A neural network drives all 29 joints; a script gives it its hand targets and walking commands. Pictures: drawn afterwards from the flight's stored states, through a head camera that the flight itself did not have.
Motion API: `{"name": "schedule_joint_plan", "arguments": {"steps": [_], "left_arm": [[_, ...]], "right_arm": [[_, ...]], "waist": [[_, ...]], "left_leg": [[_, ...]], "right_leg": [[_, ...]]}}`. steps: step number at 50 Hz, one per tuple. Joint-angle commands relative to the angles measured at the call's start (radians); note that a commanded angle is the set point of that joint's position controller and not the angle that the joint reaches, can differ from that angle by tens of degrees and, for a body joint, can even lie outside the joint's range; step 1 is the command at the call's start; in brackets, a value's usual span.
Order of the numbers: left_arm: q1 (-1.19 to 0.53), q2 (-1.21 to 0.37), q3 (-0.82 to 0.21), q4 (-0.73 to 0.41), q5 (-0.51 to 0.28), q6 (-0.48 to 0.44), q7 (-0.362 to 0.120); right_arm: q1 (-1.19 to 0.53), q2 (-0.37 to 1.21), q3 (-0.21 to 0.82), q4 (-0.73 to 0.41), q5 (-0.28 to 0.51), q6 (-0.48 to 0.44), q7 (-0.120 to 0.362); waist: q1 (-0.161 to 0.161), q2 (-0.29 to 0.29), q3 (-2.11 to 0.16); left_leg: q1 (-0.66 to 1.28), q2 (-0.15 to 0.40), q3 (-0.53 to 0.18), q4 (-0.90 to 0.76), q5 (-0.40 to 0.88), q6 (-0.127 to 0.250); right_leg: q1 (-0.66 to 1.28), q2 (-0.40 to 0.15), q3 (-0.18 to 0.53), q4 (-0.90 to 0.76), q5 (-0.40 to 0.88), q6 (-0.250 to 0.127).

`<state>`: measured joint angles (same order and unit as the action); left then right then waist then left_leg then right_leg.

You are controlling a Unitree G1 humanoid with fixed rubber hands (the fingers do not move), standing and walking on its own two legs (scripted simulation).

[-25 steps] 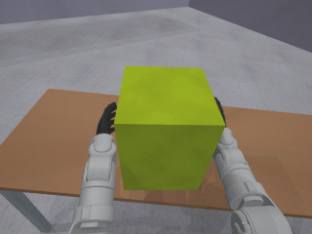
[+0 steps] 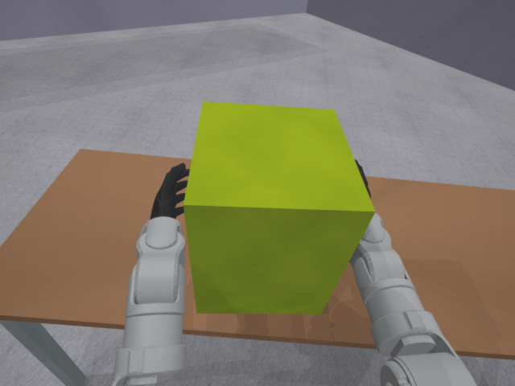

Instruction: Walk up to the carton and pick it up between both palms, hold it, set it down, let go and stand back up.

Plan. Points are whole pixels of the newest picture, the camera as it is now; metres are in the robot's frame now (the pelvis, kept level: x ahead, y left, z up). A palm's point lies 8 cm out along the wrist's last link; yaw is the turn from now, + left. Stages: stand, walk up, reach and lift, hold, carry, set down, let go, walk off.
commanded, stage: reach and lift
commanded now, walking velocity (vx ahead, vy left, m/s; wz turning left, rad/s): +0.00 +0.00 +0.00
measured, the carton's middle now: (264, 212) +0.36 -0.02 +0.13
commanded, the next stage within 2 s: hold in 1.08 s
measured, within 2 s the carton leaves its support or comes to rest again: neither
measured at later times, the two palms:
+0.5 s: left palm (167, 209) +0.35 +0.13 +0.15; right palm (360, 201) +0.35 -0.17 +0.16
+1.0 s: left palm (163, 210) +0.34 +0.13 +0.16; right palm (363, 198) +0.35 -0.16 +0.17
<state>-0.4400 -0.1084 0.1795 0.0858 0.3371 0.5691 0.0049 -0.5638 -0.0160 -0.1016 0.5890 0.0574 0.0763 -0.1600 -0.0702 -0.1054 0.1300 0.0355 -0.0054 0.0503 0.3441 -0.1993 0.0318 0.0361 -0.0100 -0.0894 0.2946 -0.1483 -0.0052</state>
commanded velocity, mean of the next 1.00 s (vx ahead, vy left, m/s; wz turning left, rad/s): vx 0.00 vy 0.00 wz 0.00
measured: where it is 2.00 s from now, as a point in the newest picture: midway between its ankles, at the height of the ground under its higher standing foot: outside the picture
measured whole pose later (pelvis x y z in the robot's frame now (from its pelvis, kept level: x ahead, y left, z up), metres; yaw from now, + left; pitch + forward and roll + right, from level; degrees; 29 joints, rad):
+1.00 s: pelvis -0.02 -0.01 +0.00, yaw +0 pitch -11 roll +0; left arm -0.51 -0.10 0.24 0.05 0.35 0.67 -0.05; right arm -0.63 -0.01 -0.09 0.55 0.09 0.16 -0.19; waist -0.07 -0.10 0.13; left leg 0.02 0.00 0.04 0.33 -0.16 0.02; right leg 0.02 0.00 -0.10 0.29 -0.13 -0.02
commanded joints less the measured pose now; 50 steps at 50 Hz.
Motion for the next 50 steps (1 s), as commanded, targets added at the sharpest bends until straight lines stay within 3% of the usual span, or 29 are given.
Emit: {"name": "schedule_joint_plan", "arguments": {"steps": [1, 3, 4, 5, 7, 8, 9, 11, 12, 13, 15, 19, 21, 24, 25, 26, 29, 32, 34, 36, 37, 39, 41, 42, 44, 45, 47, 48, 50], "left_arm": [[-0.601, -0.467, -0.469, -0.127, -0.127, -0.039, -0.117], [-0.584, -0.48, -0.477, -0.114, -0.136, -0.032, -0.117], [-0.603, -0.472, -0.473, -0.1, -0.117, -0.027, -0.117], [-0.602, -0.466, -0.457, -0.085, -0.117, -0.029, -0.118], [-0.588, -0.442, -0.404, -0.034, -0.087, -0.01, -0.13], [-0.62, -0.45, -0.425, -0.079, -0.102, -0.011, -0.133], [-0.595, -0.445, -0.413, -0.061, -0.094, -0.007, -0.129], [-0.635, -0.441, -0.413, -0.045, -0.104, -0.012, -0.132], [-0.659, -0.455, -0.445, -0.118, -0.118, -0.02, -0.13], [-0.592, -0.448, -0.426, -0.073, -0.114, -0.017, -0.129], [-0.621, -0.438, -0.401, -0.03, -0.1, -0.01, -0.134], [-0.661, -0.469, -0.444, -0.1, -0.113, -0.019, -0.134], [-0.675, -0.459, -0.42, -0.075, -0.107, -0.009, -0.13], [-0.634, -0.405, -0.336, 0.001, -0.076, 0.009, -0.152], [-0.668, -0.431, -0.361, -0.083, -0.092, 0.002, -0.148], [-0.658, -0.41, -0.362, -0.062, -0.088, 0.005, -0.146], [-0.687, -0.441, -0.389, -0.076, -0.106, 0.003, -0.146], [-0.661, -0.402, -0.353, -0.049, -0.087, 0.025, -0.156], [-0.655, -0.412, -0.384, -0.107, -0.1, 0.021, -0.152], [-0.679, -0.44, -0.42, -0.129, -0.113, 0.026, -0.154], [-0.666, -0.427, -0.407, -0.117, -0.092, 0.037, -0.152], [-0.687, -0.44, -0.406, -0.128, -0.099, 0.04, -0.151], [-0.693, -0.425, -0.395, -0.091, -0.09, 0.053, -0.153], [-0.684, -0.424, -0.392, -0.103, -0.1, 0.055, -0.15], [-0.675, -0.423, -0.399, -0.133, -0.1, 0.053, -0.14], [-0.702, -0.441, -0.402, -0.113, -0.101, 0.054, -0.144], [-0.706, -0.432, -0.392, -0.121, -0.111, 0.05, -0.144], [-0.705, -0.416, -0.375, -0.084, -0.091, 0.062, -0.145], [-0.714, -0.427, -0.384, -0.103, -0.103, 0.063, -0.145]], "right_arm": [[-0.646, 0.503, 0.401, -0.337, 0.04, -0.077, 0.1], [-0.655, 0.49, 0.405, -0.366, 0.045, -0.074, 0.093], [-0.636, 0.475, 0.384, -0.318, 0.04, -0.055, 0.095], [-0.653, 0.491, 0.393, -0.356, 0.034, -0.056, 0.094], [-0.63, 0.484, 0.384, -0.274, 0.03, -0.04, 0.099], [-0.635, 0.482, 0.375, -0.278, 0.027, -0.043, 0.101], [-0.642, 0.487, 0.371, -0.288, 0.039, -0.045, 0.101], [-0.673, 0.506, 0.356, -0.285, 0.028, -0.045, 0.099], [-0.66, 0.513, 0.391, -0.313, 0.037, -0.049, 0.096], [-0.663, 0.499, 0.412, -0.361, 0.051, -0.049, 0.093], [-0.686, 0.511, 0.401, -0.325, 0.041, -0.04, 0.089], [-0.694, 0.524, 0.393, -0.312, 0.048, -0.048, 0.094], [-0.687, 0.511, 0.373, -0.291, 0.042, -0.034, 0.09], [-0.678, 0.499, 0.349, -0.253, 0.025, -0.011, 0.086], [-0.7, 0.533, 0.386, -0.29, 0.049, -0.025, 0.089], [-0.719, 0.532, 0.394, -0.318, 0.058, -0.024, 0.09], [-0.708, 0.543, 0.411, -0.328, 0.052, -0.02, 0.084], [-0.704, 0.524, 0.379, -0.315, 0.034, -0.011, 0.077], [-0.673, 0.519, 0.399, -0.322, 0.056, -0.011, 0.072], [-0.679, 0.516, 0.388, -0.315, 0.056, -0.009, 0.07], [-0.679, 0.511, 0.408, -0.321, 0.063, 0.004, 0.072], [-0.717, 0.514, 0.394, -0.336, 0.061, 0.006, 0.077], [-0.691, 0.511, 0.362, -0.255, 0.043, 0.016, 0.083], [-0.748, 0.512, 0.394, -0.335, 0.065, -0.001, 0.084], [-0.719, 0.518, 0.409, -0.336, 0.075, 0.007, 0.083], [-0.726, 0.522, 0.404, -0.313, 0.07, 0.016, 0.08], [-0.768, 0.54, 0.417, -0.348, 0.075, 0.014, 0.08], [-0.729, 0.53, 0.393, -0.288, 0.067, 0.029, 0.083], [-0.773, 0.531, 0.398, -0.324, 0.07, 0.023, 0.082]], "waist": [[-0.026, 0.105, -0.472], [-0.021, 0.111, -0.445], [-0.033, 0.102, -0.417], [-0.015, 0.09, -0.437], [-0.004, 0.106, -0.328], [-0.018, 0.107, -0.355], [0.006, 0.105, -0.354], [-0.023, 0.095, -0.375], [-0.029, 0.112, -0.443], [-0.003, 0.082, -0.423], [0.0, 0.089, -0.386], [-0.03, 0.114, -0.452], [-0.024, 0.124, -0.403], [0.01, 0.054, -0.332], [0.017, 0.056, -0.387], [0.019, 0.066, -0.415], [-0.007, 0.086, -0.458], [-0.003, 0.077, -0.408], [-0.008, 0.098, -0.459], [-0.047, 0.114, -0.431], [-0.021, 0.11, -0.407], [-0.015, 0.112, -0.412], [-0.037, 0.121, -0.332], [-0.004, 0.121, -0.399], [0.003, 0.07, -0.406], [-0.023, 0.096, -0.4], [0.004, 0.078, -0.418], [-0.007, 0.083, -0.367], [0.0, 0.082, -0.415]], "left_leg": [[0.132, -0.01, -0.012, -0.022, 0.353, -0.058], [0.135, 0.0, -0.021, -0.008, 0.419, -0.069], [0.136, 0.001, -0.024, -0.014, 0.382, -0.069], [0.135, 0.002, -0.025, -0.022, 0.371, -0.058], [0.082, -0.004, -0.007, -0.059, 0.256, -0.05], [0.078, -0.005, -0.007, -0.062, 0.242, -0.052], [0.076, -0.008, -0.005, -0.053, 0.256, -0.046], [0.089, -0.009, -0.008, -0.052, 0.236, -0.04], [0.11, -0.007, -0.008, -0.032, 0.32, -0.051], [0.115, -0.008, -0.014, -0.031, 0.343, -0.045], [0.077, -0.008, -0.009, -0.047, 0.254, -0.037], [0.13, -0.005, -0.01, -0.03, 0.31, -0.053], [0.106, -0.01, -0.015, -0.036, 0.312, -0.05], [0.01, -0.017, 0.001, -0.079, 0.166, -0.015], [0.03, -0.016, 0.008, -0.077, 0.21, -0.022], [0.024, -0.021, 0.004, -0.064, 0.201, -0.024], [0.043, -0.028, -0.002, -0.058, 0.211, -0.02], [0.027, -0.019, 0.004, -0.072, 0.161, -0.01], [0.07, -0.021, 0.003, -0.048, 0.266, -0.026], [0.093, -0.016, -0.007, -0.04, 0.307, -0.044], [0.099, -0.013, -0.007, -0.042, 0.284, -0.036], [0.069, -0.011, -0.005, -0.053, 0.242, -0.036], [0.054, -0.006, -0.002, -0.075, 0.167, -0.036], [0.064, -0.012, -0.001, -0.063, 0.206, -0.03], [0.058, -0.013, -0.007, -0.065, 0.232, -0.026], [0.066, -0.02, -0.006, -0.057, 0.227, -0.033], [0.047, -0.017, -0.005, -0.064, 0.18, -0.021], [0.036, -0.017, 0.001, -0.077, 0.121, -0.016], [0.049, -0.019, 0.002, -0.076, 0.137, -0.014]], "right_leg": [[0.061, 0.049, -0.035, -0.008, 0.283, 0.041], [0.042, 0.068, -0.04, -0.01, 0.274, 0.039], [0.012, 0.063, -0.046, -0.015, 0.232, 0.044], [0.012, 0.061, -0.035, -0.022, 0.23, 0.04], [0.02, 0.049, -0.032, -0.038, 0.143, 0.031], [0.042, 0.044, -0.038, -0.038, 0.153, 0.034], [0.036, 0.045, -0.03, -0.029, 0.178, 0.038], [0.009, 0.051, -0.039, -0.031, 0.164, 0.04], [0.047, 0.052, -0.04, -0.018, 0.234, 0.041], [0.042, 0.06, -0.032, -0.021, 0.255, 0.043], [0.041, 0.051, -0.028, -0.029, 0.19, 0.041], [0.032, 0.05, -0.043, -0.017, 0.212, 0.039], [0.025, 0.052, -0.042, -0.027, 0.199, 0.044], [0.078, 0.037, -0.018, -0.039, 0.179, 0.048], [0.095, 0.048, -0.025, -0.029, 0.191, 0.045], [0.104, 0.036, -0.019, -0.017, 0.222, 0.052], [0.096, 0.033, -0.011, -0.017, 0.245, 0.054], [0.077, 0.027, -0.013, -0.028, 0.189, 0.047], [0.093, 0.034, -0.017, -0.012, 0.279, 0.049], [0.06, 0.052, -0.043, -0.016, 0.228, 0.047], [0.056, 0.039, -0.03, -0.031, 0.201, 0.046], [0.06, 0.047, -0.037, -0.031, 0.144, 0.041], [0.022, 0.043, -0.04, -0.046, 0.078, 0.035], [0.06, 0.038, -0.03, -0.04, 0.137, 0.034], [0.056, 0.048, -0.038, -0.031, 0.166, 0.043], [0.056, 0.044, -0.036, -0.033, 0.148, 0.042], [0.047, 0.052, -0.036, -0.031, 0.128, 0.039], [0.021, 0.033, -0.029, -0.046, 0.073, 0.048], [0.045, 0.035, -0.034, -0.034, 0.094, 0.041]]}}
